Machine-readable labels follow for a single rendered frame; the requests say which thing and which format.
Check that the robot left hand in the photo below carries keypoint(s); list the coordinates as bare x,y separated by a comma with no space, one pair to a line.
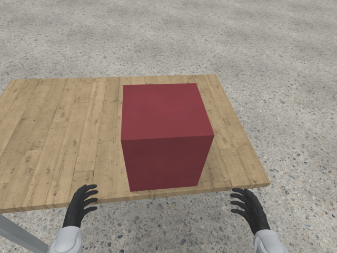
76,212

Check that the robot left forearm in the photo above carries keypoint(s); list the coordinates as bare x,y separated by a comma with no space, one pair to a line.
67,240

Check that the table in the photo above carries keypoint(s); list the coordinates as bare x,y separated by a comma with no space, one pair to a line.
57,135

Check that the robot right forearm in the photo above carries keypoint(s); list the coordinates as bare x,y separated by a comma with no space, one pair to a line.
268,241

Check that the carton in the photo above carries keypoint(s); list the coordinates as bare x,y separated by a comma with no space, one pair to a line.
166,135

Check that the robot right hand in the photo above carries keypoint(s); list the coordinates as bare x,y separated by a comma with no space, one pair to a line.
253,213

